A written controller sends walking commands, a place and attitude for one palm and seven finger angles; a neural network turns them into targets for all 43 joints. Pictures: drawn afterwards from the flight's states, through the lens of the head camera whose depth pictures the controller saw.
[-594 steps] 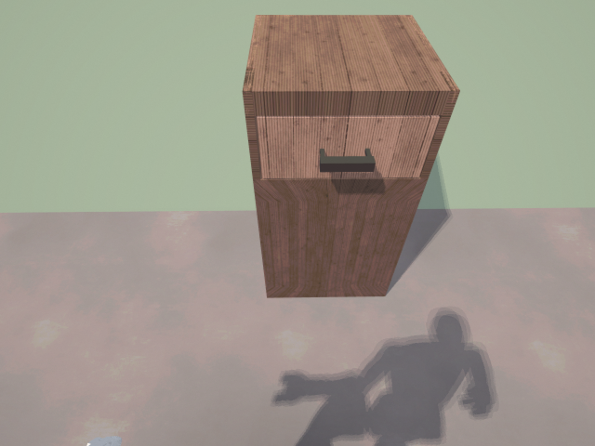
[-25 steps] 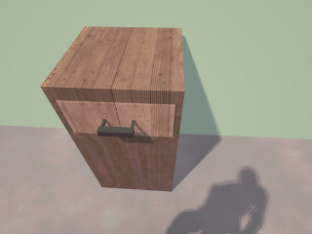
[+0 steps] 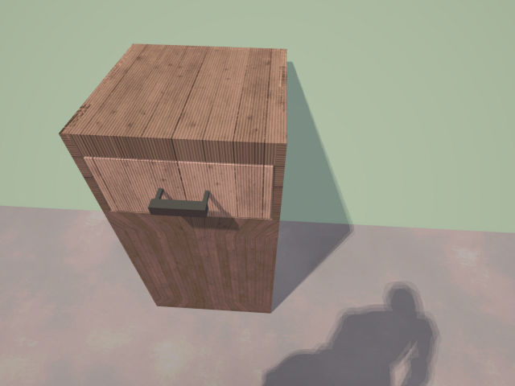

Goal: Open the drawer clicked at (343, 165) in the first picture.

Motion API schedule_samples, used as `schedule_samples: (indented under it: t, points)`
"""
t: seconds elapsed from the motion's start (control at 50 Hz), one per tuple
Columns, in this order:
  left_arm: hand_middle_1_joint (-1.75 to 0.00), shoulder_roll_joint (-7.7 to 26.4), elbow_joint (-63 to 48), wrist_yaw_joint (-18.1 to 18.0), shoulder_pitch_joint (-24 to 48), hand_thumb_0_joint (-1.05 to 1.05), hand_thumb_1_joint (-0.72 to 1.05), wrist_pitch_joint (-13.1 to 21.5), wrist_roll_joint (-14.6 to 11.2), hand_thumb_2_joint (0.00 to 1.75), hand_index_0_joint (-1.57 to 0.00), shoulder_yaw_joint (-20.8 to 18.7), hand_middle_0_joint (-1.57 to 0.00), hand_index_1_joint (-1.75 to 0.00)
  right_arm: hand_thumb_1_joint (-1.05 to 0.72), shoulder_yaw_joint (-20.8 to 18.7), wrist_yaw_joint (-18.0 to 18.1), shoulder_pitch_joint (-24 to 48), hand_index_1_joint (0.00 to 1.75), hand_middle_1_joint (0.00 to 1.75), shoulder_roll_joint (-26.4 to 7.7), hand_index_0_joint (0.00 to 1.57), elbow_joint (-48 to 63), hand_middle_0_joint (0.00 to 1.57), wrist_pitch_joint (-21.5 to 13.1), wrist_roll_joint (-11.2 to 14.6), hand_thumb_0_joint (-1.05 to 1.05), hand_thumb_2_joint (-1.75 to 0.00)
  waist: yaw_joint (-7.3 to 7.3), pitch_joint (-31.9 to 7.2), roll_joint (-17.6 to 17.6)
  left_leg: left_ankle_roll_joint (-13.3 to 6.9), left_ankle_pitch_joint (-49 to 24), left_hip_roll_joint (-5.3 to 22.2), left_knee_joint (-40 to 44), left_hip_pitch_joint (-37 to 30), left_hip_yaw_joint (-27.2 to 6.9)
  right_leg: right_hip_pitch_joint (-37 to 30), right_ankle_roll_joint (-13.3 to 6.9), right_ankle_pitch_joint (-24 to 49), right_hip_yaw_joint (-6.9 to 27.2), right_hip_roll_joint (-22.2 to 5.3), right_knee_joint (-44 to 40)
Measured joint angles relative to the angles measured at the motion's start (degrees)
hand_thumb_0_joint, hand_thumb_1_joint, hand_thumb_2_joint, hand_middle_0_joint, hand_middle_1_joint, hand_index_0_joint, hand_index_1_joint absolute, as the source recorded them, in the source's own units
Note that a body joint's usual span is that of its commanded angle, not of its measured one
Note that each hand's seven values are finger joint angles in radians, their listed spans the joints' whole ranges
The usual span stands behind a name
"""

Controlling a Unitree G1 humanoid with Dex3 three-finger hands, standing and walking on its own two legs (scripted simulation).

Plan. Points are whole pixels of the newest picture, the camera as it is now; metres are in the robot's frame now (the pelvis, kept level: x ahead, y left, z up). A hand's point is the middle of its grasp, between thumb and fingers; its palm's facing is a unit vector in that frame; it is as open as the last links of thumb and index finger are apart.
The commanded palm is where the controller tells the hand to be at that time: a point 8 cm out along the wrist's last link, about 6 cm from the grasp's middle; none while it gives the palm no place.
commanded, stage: come to a stop and stand still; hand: left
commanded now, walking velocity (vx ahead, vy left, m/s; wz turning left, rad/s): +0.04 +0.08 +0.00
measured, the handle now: (181, 200) +0.51 +0.21 -0.06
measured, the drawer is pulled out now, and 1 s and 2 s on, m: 0.00 0.00 0.00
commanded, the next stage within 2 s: look again from close up in 0.92 s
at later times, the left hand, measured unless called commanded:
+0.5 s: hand out of the picture +0.03 +0.24 -0.18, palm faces +0.03 -0.98 -0.20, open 7.3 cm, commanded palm none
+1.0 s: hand out of the picture +0.02 +0.26 -0.18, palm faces +0.01 -0.99 -0.17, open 7.4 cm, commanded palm none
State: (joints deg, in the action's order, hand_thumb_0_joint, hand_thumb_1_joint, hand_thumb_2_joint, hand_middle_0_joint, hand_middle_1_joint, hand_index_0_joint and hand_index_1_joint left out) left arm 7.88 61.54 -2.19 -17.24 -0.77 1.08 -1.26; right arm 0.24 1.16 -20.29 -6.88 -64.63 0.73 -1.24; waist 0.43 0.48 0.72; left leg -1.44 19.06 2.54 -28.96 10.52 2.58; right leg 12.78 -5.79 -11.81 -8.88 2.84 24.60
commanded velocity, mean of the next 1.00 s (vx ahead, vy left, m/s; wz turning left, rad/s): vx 0.00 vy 0.00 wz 0.00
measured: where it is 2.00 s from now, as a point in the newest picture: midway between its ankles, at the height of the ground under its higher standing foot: outside the picture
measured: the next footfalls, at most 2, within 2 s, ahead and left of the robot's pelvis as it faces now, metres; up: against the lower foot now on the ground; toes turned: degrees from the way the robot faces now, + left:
none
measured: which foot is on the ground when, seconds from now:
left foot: down 0.00-1.00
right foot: down 0.00-1.00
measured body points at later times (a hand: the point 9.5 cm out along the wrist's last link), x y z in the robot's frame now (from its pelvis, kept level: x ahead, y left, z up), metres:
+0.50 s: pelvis +0.02 +0.07 +0.00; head +0.01 +0.07 +0.45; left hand +0.03 +0.30 -0.16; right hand -0.01 -0.12 -0.17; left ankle -0.03 +0.14 -0.74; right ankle +0.03 -0.05 -0.74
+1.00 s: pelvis +0.03 +0.11 +0.00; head +0.04 +0.10 +0.45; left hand +0.02 +0.31 -0.16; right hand -0.01 -0.10 -0.17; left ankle -0.03 +0.14 -0.74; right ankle +0.03 -0.05 -0.74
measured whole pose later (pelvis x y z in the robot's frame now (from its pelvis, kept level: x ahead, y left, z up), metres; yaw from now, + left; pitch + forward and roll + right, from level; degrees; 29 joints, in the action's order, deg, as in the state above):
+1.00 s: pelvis +0.03 +0.11 +0.00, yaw -2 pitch -3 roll +0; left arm 5.6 64.5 -2.6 -17.7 -0.8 0.3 0.3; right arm 1.8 2.8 -19.5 -7.8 -64.8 -1.5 -0.5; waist 0.2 3.7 1.2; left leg -6.6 19.1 -5.2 -24.1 3.2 6.6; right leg 11.1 1.6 -15.6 -3.0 -5.1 29.4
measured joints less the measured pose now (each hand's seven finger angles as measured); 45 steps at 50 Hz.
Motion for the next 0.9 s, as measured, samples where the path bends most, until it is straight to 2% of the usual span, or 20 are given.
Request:
schedule_samples:
  t: [0.12,0.18,0.22,0.26,0.3,0.38,0.48,0.58,0.72,0.9]
  points:
    - [-0.29,0.1,0.6,0.4,-0.4,0.02,0.93,-0.1,-0.2,0.9,-0.2,-0.5,-0.2,-0.3,-0.91,0.2,0.3,-4.7,0.3,0.29,1.0,0.2,-1.2,0.19,-0.4,-0.2,0.0,-0.9,0.09,-0.2,-1.2,1.8,-2.0,-0.5,1.4,-0.3,0.0,0.7,0.3,-0.6,0.3,-0.5,0.8]
    - [-0.29,-0.2,1.1,0.5,-0.3,0.02,0.93,0.3,-0.5,0.9,-0.2,-0.3,-0.2,-0.3,-0.91,0.6,0.6,-6.3,0.3,0.29,1.7,0.2,-2.0,0.19,-0.8,0.0,0.0,-0.9,-0.12,0.3,-1.3,1.9,-2.3,-1.2,2.5,-0.9,0.2,0.8,0.7,-0.9,0.6,-1.2,1.2]
    - [-0.29,-0.8,1.0,-0.4,-0.5,0.02,0.93,1.6,-0.4,0.9,-0.2,0.5,-0.2,-0.3,-0.91,0.5,0.4,-6.0,0.3,0.29,1.5,0.2,-1.7,0.19,-0.6,0.4,0.0,-0.9,-0.25,1.3,-0.1,2.1,1.2,-0.7,-1.8,1.2,0.1,1.0,1.5,-0.5,0.6,-0.8,0.6]
    - [-0.29,-1.2,0.8,-0.4,-1.1,0.01,0.92,2.4,-0.3,0.9,-0.2,1.1,-0.2,-0.3,-0.91,0.3,0.1,-5.4,0.3,0.3,1.2,0.2,0.0,0.19,-0.1,0.7,0.0,-0.9,0.48,1.8,0.9,1.6,3.8,-0.3,-8.2,4.0,-0.4,1.5,1.7,-0.1,0.6,-0.6,0.5]
    - [-0.29,-1.3,1.0,-0.3,-1.2,0.01,0.92,2.4,-0.1,0.9,-0.2,1.3,-0.2,-0.3,-0.91,0.1,-0.2,-4.8,0.3,0.3,0.8,0.2,1.4,0.19,-0.1,0.7,0.0,-0.9,1.15,1.5,1.5,1.2,4.4,-0.2,-10.7,5.1,-0.4,1.9,1.8,-0.4,0.7,-0.8,1.1]
    - [-0.29,-1.0,1.7,-0.4,-0.1,0.02,0.92,1.9,-0.2,0.9,-0.2,1.3,-0.2,-0.3,-0.91,0.4,-0.1,-3.1,0.3,0.3,0.7,0.2,2.8,0.19,-1.6,0.6,0.0,-0.9,1.71,1.0,2.1,0.4,1.9,-0.8,-4.0,1.9,-0.2,2.5,3.4,-2.3,0.8,-2.0,4.4]
    - [-0.29,0.0,1.8,-0.4,1.2,0.02,0.93,1.4,-0.7,0.9,-0.2,1.4,-0.2,-0.3,-0.91,1.6,0.3,-0.8,0.3,0.3,1.2,0.2,2.9,0.19,-2.6,0.4,0.0,-0.9,0.32,-0.1,1.2,-2.0,1.3,-3.6,-1.6,-1.3,1.3,0.4,5.7,-2.5,2.3,-4.5,4.2]
    - [-0.29,0.1,1.1,-0.3,1.1,0.01,0.92,1.1,-0.7,0.9,-0.2,1.6,-0.2,-0.3,-0.93,1.9,0.6,0.2,0.3,0.3,-0.3,0.2,1.9,0.2,-2.1,0.2,0.03,-0.9,-0.52,-0.7,1.3,-3.7,0.4,-5.8,1.4,-3.7,2.0,-0.7,6.9,-2.6,3.3,-6.5,3.8]
    - [-0.29,-0.5,1.6,-0.3,0.3,0.01,0.92,0.3,-0.8,0.9,-0.2,1.7,-0.2,-0.3,-0.92,1.8,1.0,1.2,0.3,0.3,-1.6,0.2,2.3,0.2,-2.6,0.4,0.01,-0.9,-0.33,0.9,0.6,-5.0,-0.6,-7.5,4.2,-5.5,3.2,-0.8,7.0,-2.8,4.7,-7.9,4.0]
    - [-0.29,-1.7,2.7,-0.4,-0.2,0.01,0.91,-0.3,-0.9,0.9,-0.2,1.5,-0.2,-0.3,-0.91,1.5,1.7,1.1,0.3,0.3,-1.5,0.2,0.8,0.2,-2.3,0.6,0.0,-0.9,-0.44,3.0,0.3,-5.4,-0.4,-8.2,5.1,-7.1,4.0,-1.3,6.3,-3.8,5.8,-8.3,5.1]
